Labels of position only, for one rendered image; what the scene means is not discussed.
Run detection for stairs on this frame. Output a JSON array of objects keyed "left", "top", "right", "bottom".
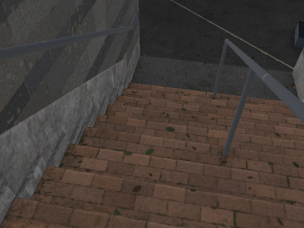
[{"left": 0, "top": 83, "right": 304, "bottom": 228}]

